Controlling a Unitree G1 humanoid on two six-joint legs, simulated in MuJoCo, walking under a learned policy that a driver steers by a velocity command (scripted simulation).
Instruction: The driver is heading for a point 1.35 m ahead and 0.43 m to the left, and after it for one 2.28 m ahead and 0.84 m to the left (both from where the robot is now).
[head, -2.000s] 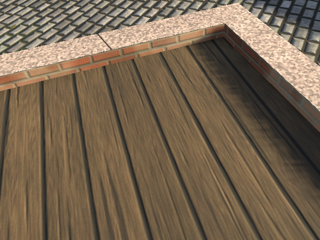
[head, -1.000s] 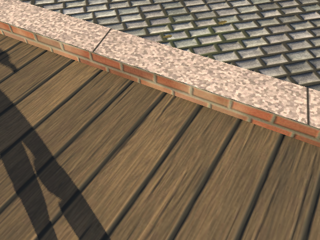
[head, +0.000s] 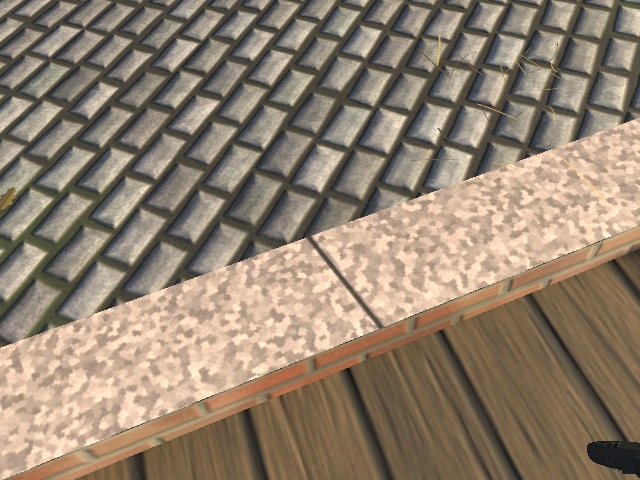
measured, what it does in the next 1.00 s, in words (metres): steps to the left, turning left: left foot, then right foot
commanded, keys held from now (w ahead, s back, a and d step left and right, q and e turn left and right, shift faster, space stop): shift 0.02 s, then q+shift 0.80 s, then shift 0.10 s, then e+shift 0.08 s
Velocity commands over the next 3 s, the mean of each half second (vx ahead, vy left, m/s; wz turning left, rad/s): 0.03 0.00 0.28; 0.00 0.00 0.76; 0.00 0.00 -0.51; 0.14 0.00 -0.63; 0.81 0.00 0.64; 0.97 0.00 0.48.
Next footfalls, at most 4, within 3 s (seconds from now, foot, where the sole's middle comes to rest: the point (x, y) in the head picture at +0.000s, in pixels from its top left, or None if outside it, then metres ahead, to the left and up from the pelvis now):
0.14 left None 0.15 0.17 -0.77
0.50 right None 0.12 -0.05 -0.77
0.94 left None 0.05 0.22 -0.77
1.46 right None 0.16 -0.01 -0.77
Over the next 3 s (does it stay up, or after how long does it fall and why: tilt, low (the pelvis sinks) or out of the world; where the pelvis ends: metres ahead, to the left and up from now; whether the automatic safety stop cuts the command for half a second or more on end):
stays up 0.78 0.38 0.11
